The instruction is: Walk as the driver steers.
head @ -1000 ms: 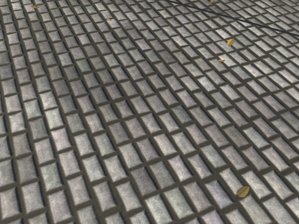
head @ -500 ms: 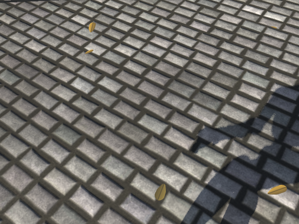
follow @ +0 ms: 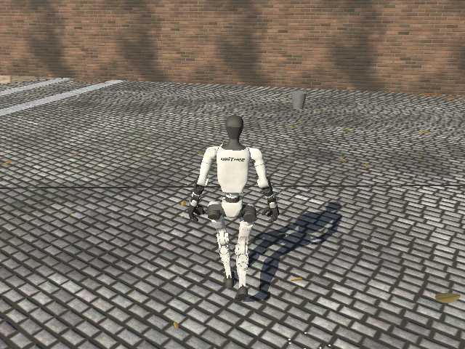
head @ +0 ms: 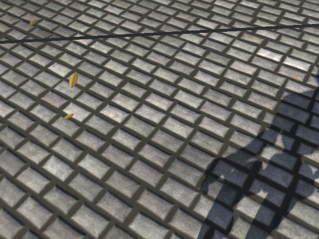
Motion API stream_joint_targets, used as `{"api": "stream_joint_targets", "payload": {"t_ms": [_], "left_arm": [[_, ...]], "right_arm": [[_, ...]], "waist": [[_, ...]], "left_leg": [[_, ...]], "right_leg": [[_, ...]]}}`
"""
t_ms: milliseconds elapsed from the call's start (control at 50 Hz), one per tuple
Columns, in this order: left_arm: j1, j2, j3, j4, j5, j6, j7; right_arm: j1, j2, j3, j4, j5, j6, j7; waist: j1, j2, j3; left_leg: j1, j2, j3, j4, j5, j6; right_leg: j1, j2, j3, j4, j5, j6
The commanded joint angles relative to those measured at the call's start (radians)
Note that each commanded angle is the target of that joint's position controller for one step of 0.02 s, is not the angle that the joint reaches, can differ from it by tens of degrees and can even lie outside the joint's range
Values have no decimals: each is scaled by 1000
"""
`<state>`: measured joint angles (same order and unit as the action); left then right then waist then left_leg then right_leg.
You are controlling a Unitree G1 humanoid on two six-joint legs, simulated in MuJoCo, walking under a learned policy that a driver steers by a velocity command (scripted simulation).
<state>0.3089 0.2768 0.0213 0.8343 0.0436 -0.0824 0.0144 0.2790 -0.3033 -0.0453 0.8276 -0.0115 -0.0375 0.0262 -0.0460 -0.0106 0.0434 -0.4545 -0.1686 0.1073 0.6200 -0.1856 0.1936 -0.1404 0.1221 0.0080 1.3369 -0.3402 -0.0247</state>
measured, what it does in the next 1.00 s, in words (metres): walks ahead: right foot, then left foot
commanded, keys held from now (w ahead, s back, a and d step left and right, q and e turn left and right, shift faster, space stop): w+q+shift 0.02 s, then shift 0.98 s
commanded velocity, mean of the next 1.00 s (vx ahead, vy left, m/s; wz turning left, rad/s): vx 0.25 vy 0.00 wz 0.17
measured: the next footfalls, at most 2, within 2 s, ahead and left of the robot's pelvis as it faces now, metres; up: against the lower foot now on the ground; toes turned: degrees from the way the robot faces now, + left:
right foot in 0.32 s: +0.53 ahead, -0.09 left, +0.00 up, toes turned +11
left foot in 0.76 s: +0.40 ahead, +0.07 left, +0.00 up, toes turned +8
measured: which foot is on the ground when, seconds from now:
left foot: down 0.00-0.34, up 0.36-0.74, down 0.76-1.00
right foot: up 0.00-0.30, down 0.32-1.00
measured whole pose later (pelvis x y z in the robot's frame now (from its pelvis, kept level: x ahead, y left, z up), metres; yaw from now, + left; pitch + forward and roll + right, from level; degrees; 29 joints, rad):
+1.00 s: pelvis +0.40 -0.05 +0.03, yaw +10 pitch -1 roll +1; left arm 0.29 0.20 0.01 1.01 0.01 0.00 0.02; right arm 0.32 -0.18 0.00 1.08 -0.01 0.00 -0.04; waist 0.02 -0.01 -0.01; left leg -0.15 -0.04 -0.03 0.42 -0.26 0.02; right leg -0.28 0.06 -0.02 0.38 -0.08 -0.08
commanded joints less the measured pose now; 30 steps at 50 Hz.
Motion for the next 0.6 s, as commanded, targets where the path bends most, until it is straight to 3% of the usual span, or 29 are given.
{"api": "stream_joint_targets", "payload": {"t_ms": [20, 60, 80, 120, 140, 160, 200, 240, 280, 300, 320, 340, 360, 380, 400, 420, 440, 460, 500, 540, 600], "left_arm": [[-111, 120, -9, -176, 14, -60, -19], [-101, 90, -24, -187, 34, -18, -22], [-100, 78, -31, -195, 30, 1, -21], [-177, 44, -48, -231, 14, 3, -26], [-222, 22, -57, -240, 7, 0, -31], [-269, 2, -63, -247, 2, 0, -35], [-307, -12, -63, -242, -11, 1, -33], [-336, 8, -56, -241, -9, -4, -24], [-235, 63, -34, -203, 2, -19, -11], [-97, 89, -22, -155, 3, -32, -7], [49, 126, -8, -99, 7, -49, -1], [152, 191, 5, -75, 18, -56, 0], [158, 171, 14, -69, -2, -42, -16], [94, 103, 12, -98, -33, -25, -24], [-1, 41, -2, -105, -40, -19, -18], [-56, -7, -17, -94, -36, -14, -11], [-50, -15, -23, -74, -38, -13, -4], [-24, -1, -22, -47, -36, -11, -3], [-26, 29, -16, -21, -29, -14, -9], [-53, 39, -17, -13, -19, -12, -13], [-43, 57, -10, 8, -19, 11, -11]], "right_arm": [[141, -91, -41, 4, -2, -2, -9], [109, -80, -23, 16, 3, -29, -23], [113, -87, -20, 19, 6, -46, -17], [131, -118, -27, 31, 5, -69, -9], [144, -101, -25, 41, 15, -71, -8], [192, -83, -23, 57, 27, -71, -7], [266, -78, -25, 83, 40, -67, -8], [288, -81, -28, 97, 26, -54, -20], [261, -106, -39, 96, 8, -45, -40], [201, -133, -48, 82, 6, -42, -46], [155, -135, -50, 60, 15, -42, -48], [232, -46, -33, 39, 29, -41, -49], [452, 13, -19, 69, 80, -29, -58], [430, -62, -25, 107, 38, -16, -64], [305, -70, -28, 91, 20, -9, -58], [207, -55, -23, 67, 3, -3, -51], [145, -45, -21, 50, -12, 12, -41], [159, -22, -19, 57, -22, 32, -34], [201, 14, -11, 79, -18, 62, -32], [184, 15, -7, 88, -14, 78, -36], [102, 7, 2, 95, -15, 95, -43]], "waist": [[21, -117, -53], [105, -123, 65], [121, -107, 81], [103, -60, 85], [78, -30, 69], [32, -1, 36], [-31, 53, -21], [-55, 88, -27], [-3, 114, -67], [77, 114, -103], [147, 82, -148], [130, -98, -294], [61, -253, -520], [66, -65, -530], [60, -13, -391], [45, 23, -266], [44, 13, -201], [28, -15, -175], [-8, -50, -186], [-25, -69, -183], [-3, -115, -146]], "left_leg": [[448, 363, -803, -430, -300, 191], [178, 298, -612, -420, 101, 155], [87, 272, -523, -416, 334, 141], [7, 200, -357, -421, 728, 98], [10, 149, -281, -397, 814, 44], [56, 118, -247, -377, 836, -9], [188, 121, -254, -363, 787, -65], [301, 144, -277, -325, 738, -90], [395, 172, -318, -196, 785, -120], [414, 171, -307, -52, 779, -130], [380, 143, -288, 145, 626, -142], [230, 60, -212, 489, 18, -162], [36, -33, -234, 787, -504, -194], [10, 29, -298, 802, -401, -187], [-14, 60, -280, 750, -332, -200], [-35, 93, -262, 668, -302, -207], [-3, 112, -257, 585, -276, -205], [72, 110, -247, 534, -252, -207], [173, 101, -222, 470, -227, -211], [201, 109, -202, 377, -209, -207], [230, 137, -162, 215, -185, -197]], "right_leg": [[-604, -128, 136, 142, 69, -7], [-506, -175, 94, 26, 48, 30], [-446, -190, 60, -77, 33, 46], [-347, -175, -21, -341, 149, 61], [-287, -161, -53, -480, 244, 53], [-251, -133, -83, -590, 376, 39], [-216, -88, -97, -725, 583, 11], [-216, -67, -86, -810, 606, -10], [-133, -41, -45, -861, 551, -31], [-41, -61, -17, -911, 586, -43], [81, -147, 39, -959, 747, -56], [315, -394, 193, -761, 1400, -131], [552, -628, 517, -726, 1677, -334], [470, -567, 514, -789, 1478, -330], [323, -496, 411, -853, 1270, -300], [186, -437, 336, -905, 1123, -259], [82, -396, 280, -947, 1063, -221], [-2, -370, 243, -971, 1055, -195], [-101, -347, 194, -1007, 1004, -187], [-150, -326, 160, -1034, 890, -176], [-203, -294, 159, -1097, 463, -142]]}}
